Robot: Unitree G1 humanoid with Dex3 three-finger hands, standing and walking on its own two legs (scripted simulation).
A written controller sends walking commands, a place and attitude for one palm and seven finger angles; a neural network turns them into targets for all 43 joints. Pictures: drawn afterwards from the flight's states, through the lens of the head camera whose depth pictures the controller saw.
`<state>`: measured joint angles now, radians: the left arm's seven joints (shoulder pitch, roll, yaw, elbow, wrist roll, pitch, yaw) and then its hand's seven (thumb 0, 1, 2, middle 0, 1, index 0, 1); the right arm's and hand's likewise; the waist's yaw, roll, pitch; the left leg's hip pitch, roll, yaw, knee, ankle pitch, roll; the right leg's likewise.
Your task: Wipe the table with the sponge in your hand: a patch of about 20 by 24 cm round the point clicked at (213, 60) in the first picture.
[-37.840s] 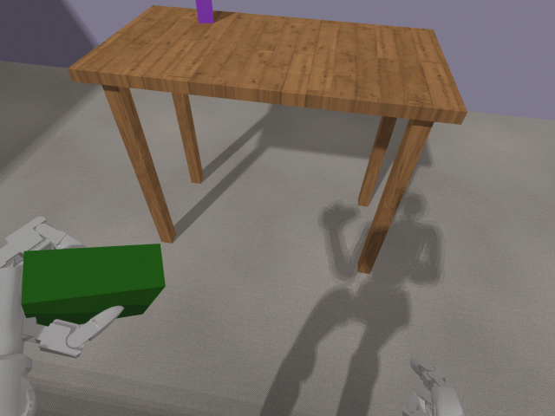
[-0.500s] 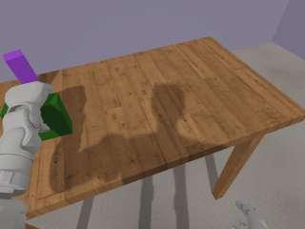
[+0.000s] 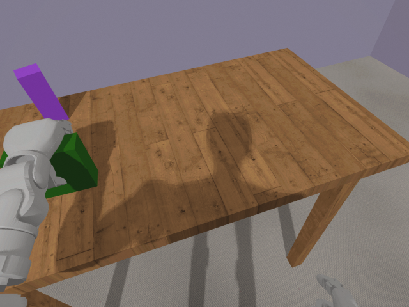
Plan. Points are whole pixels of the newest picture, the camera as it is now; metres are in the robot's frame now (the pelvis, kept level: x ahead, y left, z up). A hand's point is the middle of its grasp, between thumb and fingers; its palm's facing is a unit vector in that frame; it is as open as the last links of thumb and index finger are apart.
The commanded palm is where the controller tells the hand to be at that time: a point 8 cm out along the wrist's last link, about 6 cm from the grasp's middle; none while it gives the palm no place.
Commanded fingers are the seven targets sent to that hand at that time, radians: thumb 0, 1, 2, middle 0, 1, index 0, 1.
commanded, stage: wipe back along the first lane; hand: left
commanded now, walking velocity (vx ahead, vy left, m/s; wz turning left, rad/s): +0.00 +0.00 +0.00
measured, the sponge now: (59, 173) +0.33 +0.34 +0.09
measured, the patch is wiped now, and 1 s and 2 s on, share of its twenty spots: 1.00 1.00 1.00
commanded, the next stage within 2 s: lift the sponge slowly off the table in 1.28 s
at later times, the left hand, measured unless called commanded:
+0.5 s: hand (49, 178) +0.29 +0.32 +0.13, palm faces +0.02 -0.03 -1.00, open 9.3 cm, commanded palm +0.25 +0.31 +0.16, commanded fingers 0.00 0.10 1.30 -1.20 -1.60 -1.20 -1.60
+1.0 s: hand (47, 200) +0.25 +0.29 +0.13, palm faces +0.09 -0.03 -1.00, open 9.3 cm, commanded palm +0.20 +0.28 +0.16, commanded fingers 0.00 0.10 1.30 -1.20 -1.60 -1.20 -1.60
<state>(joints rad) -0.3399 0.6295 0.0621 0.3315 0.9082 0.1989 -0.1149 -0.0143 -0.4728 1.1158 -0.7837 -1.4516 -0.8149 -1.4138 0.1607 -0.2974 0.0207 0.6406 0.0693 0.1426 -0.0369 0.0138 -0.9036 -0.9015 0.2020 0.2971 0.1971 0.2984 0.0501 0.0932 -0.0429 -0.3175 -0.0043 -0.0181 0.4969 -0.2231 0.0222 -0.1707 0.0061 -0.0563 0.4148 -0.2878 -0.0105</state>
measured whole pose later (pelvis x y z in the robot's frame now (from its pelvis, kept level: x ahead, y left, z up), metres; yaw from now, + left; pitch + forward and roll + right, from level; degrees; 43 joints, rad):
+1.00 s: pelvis +0.00 -0.01 -0.01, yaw -1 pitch +0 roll -1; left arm 0.11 0.57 0.05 -0.20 0.87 0.39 -0.06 0.00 -0.46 1.11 -0.76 -1.48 -0.79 -1.44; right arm 0.09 -0.29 0.04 0.59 0.07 0.13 -0.02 0.02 -0.90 -0.90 0.20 0.30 0.20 0.30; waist 0.09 0.12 -0.07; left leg -0.30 0.01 -0.01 0.56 -0.26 0.01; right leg -0.17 0.01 -0.04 0.51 -0.34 -0.02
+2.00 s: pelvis -0.02 -0.02 -0.01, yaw -1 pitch -3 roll -1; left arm 0.20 0.60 0.03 -0.34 0.82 0.41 -0.09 0.00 -0.47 1.11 -0.79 -1.45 -0.82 -1.41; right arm 0.06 -0.28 0.06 0.60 0.05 0.06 -0.06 0.02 -0.90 -0.90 0.20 0.30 0.20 0.30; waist 0.13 0.11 -0.04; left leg -0.26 0.02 -0.02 0.56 -0.25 -0.01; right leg -0.13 0.03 -0.05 0.51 -0.33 -0.03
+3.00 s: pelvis -0.04 -0.02 +0.00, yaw +0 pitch -5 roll -1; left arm -0.07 0.66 0.00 -0.29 0.78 0.46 -0.17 -0.01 -0.48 1.11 -0.80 -1.43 -0.84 -1.39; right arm 0.00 -0.27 0.09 0.63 0.06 0.04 -0.08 0.02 -0.90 -0.90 0.20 0.30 0.20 0.30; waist 0.16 0.13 -0.01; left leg -0.23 0.02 -0.02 0.48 -0.18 -0.01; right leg -0.12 0.03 -0.05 0.47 -0.28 -0.04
